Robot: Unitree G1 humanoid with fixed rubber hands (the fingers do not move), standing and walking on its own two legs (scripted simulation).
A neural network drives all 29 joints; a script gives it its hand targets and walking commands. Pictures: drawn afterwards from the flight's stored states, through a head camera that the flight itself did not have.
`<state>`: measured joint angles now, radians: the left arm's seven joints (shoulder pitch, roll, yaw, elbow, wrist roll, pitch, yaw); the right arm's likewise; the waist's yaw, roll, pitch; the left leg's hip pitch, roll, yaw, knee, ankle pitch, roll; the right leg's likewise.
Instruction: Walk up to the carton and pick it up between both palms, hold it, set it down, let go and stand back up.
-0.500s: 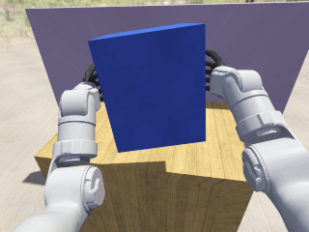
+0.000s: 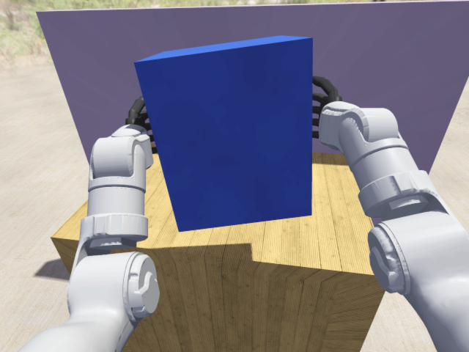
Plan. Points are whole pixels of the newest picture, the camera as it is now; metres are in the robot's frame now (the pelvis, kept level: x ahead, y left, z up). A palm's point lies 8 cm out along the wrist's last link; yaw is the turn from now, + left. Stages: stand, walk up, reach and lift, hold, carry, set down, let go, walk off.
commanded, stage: hold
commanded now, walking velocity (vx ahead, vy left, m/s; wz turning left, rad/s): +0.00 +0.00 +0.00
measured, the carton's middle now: (232, 127) +0.40 +0.01 +0.29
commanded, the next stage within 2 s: none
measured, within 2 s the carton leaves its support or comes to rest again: neither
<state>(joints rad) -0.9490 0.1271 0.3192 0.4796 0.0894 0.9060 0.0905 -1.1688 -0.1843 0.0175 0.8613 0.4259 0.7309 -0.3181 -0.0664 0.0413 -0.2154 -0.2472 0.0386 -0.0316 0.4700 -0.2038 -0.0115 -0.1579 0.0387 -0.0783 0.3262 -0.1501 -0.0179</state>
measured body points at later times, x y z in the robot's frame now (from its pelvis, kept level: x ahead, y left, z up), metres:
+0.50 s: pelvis +0.00 +0.00 +0.00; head -0.09 +0.01 +0.44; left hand +0.39 +0.16 +0.28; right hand +0.39 -0.14 +0.31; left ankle +0.03 +0.12 -0.74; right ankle +0.02 -0.11 -0.74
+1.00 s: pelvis +0.00 +0.00 +0.00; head -0.09 +0.01 +0.44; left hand +0.38 +0.16 +0.29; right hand +0.38 -0.14 +0.31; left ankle +0.03 +0.12 -0.74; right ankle +0.02 -0.11 -0.74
